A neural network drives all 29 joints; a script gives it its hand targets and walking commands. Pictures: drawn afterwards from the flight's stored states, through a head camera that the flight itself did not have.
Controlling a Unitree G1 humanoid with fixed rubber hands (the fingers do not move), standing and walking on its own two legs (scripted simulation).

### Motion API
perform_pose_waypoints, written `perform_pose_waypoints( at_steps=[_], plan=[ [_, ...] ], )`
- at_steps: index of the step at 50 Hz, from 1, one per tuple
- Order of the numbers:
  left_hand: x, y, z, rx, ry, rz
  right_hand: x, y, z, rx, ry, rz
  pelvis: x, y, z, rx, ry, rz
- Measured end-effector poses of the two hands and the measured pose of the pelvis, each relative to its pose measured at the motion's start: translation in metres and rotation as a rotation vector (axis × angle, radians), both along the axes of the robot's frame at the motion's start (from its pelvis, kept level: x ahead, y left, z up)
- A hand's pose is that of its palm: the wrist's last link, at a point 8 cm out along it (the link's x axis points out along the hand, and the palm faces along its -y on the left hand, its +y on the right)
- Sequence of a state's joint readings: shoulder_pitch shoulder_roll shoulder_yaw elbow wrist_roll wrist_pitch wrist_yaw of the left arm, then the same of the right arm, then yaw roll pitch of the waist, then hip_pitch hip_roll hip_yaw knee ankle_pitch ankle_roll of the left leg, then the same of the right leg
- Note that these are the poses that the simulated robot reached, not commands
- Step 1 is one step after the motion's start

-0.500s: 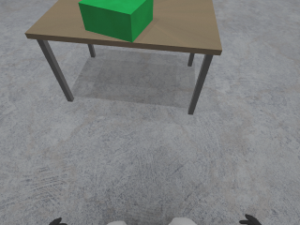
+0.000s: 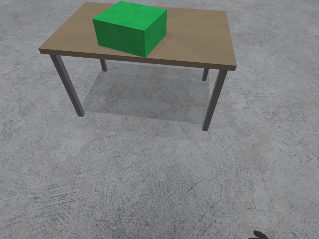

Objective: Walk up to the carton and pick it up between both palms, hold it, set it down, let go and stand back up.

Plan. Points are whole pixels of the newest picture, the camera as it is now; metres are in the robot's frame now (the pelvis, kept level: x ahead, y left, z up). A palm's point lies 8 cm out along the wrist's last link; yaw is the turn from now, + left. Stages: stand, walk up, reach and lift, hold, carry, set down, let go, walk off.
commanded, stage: stand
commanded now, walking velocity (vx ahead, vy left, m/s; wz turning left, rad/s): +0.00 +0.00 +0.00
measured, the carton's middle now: (132, 27) +1.23 +0.14 -0.06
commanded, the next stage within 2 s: none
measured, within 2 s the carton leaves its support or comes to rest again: neither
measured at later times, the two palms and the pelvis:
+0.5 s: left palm out of the picture +0.08 +0.28 -0.11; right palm out of the picture +0.08 -0.28 -0.11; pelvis +0.01 +0.00 +0.01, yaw +0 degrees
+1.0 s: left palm out of the picture +0.07 +0.28 -0.11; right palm out of the picture +0.08 -0.29 -0.11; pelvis +0.01 +0.00 +0.01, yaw +1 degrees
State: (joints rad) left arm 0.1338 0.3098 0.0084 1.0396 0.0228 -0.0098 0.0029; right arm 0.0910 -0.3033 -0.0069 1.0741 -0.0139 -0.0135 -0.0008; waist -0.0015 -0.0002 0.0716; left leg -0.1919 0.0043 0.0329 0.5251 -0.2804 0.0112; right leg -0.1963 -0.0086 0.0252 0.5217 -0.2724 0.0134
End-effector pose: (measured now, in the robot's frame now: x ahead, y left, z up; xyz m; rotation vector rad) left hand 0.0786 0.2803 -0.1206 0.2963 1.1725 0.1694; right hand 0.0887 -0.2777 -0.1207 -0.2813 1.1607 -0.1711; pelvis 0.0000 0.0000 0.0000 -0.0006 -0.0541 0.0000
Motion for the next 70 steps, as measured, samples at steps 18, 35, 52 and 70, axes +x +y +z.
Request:
perform_pose_waypoints(
  at_steps=[18,35,52,70],
  plan=[
    [0.0,-0.001,0.004,-0.009,0.024,0.002,-0.013,-0.007,0.009,-0.014,0.053,-0.037,0.005,0.002,0.01,0.003,-0.002,0.001],
    [0.001,0.006,0.009,0.005,0.027,0.017,-0.011,-0.006,0.009,-0.01,0.049,-0.03,0.005,0.002,0.011,0.003,-0.001,0.001],
    [-0.005,-0.004,0.006,-0.01,0.046,0.024,-0.009,-0.01,0.009,-0.007,0.057,-0.025,0.007,-0.002,0.011,0.001,0.0,0.012],
    [0.0,0.0,0.01,0.006,0.034,0.037,-0.004,-0.014,0.009,-0.014,0.056,-0.019,0.01,-0.006,0.012,0.003,-0.001,0.012]
  ],
)
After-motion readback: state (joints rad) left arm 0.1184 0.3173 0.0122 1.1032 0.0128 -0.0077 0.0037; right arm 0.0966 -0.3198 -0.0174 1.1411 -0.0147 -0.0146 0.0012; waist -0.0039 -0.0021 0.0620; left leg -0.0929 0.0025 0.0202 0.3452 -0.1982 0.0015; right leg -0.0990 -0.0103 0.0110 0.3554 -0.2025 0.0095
